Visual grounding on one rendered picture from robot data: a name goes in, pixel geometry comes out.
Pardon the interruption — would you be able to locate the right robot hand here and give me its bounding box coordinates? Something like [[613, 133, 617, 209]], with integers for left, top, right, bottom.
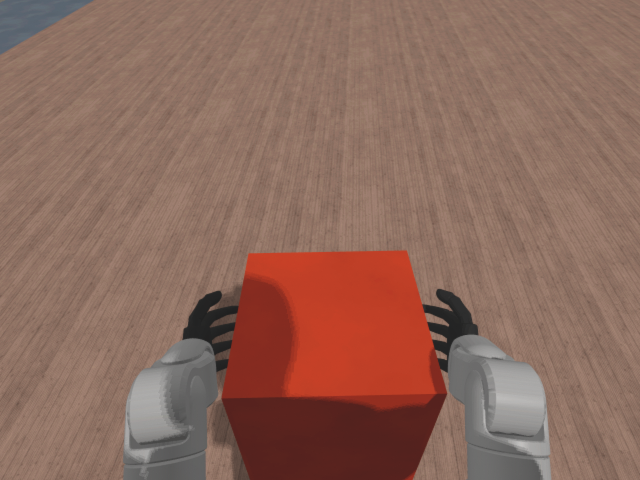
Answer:
[[422, 289, 479, 373]]

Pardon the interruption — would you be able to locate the robot right forearm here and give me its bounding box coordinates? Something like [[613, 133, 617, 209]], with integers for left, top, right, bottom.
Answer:
[[448, 335, 551, 480]]

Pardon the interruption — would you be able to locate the robot left forearm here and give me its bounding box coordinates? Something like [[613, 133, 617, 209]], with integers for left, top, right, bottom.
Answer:
[[123, 338, 218, 480]]

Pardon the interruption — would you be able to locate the left robot hand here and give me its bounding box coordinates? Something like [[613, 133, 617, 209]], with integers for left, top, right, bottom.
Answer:
[[182, 291, 239, 372]]

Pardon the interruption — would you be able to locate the carton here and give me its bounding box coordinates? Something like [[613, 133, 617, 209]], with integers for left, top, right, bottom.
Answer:
[[221, 250, 447, 480]]

